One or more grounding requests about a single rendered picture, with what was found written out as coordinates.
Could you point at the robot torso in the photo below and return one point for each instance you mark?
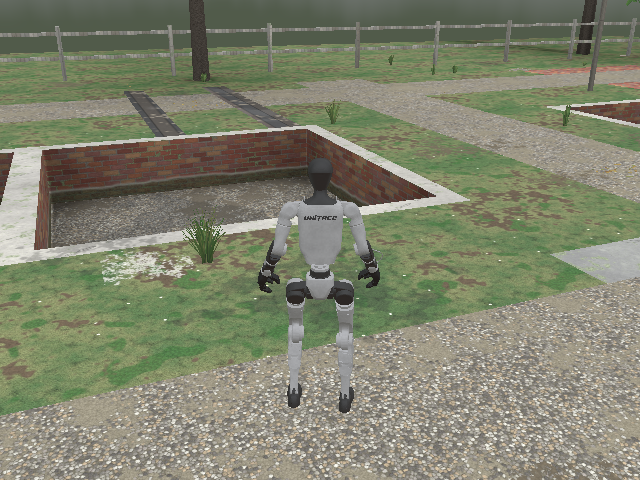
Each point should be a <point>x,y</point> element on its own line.
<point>320,236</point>

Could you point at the robot right hand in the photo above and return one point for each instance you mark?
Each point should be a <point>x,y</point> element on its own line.
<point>366,274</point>

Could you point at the robot right shin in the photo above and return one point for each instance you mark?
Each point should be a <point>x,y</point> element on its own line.
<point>345,363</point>

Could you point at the robot right forearm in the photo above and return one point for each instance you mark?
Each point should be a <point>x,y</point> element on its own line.
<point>369,260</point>

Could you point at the robot left forearm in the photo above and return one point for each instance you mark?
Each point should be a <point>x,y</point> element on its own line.
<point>270,262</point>

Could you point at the robot left hand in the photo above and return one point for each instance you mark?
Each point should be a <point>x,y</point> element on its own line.
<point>263,279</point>

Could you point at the left robot upper arm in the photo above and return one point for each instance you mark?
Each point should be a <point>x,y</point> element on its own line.
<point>288,211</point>

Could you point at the right robot upper arm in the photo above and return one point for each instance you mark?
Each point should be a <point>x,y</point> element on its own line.
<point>351,210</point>

